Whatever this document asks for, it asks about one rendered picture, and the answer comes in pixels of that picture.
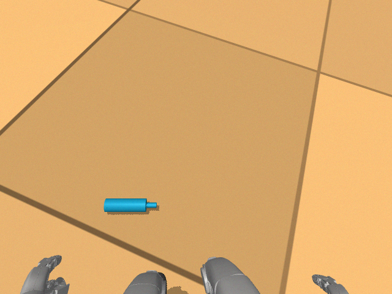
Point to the bottle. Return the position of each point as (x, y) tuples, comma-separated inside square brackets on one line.
[(127, 205)]

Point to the left robot hand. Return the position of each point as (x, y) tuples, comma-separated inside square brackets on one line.
[(37, 278)]

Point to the right robot hand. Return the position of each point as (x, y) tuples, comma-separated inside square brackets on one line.
[(328, 284)]

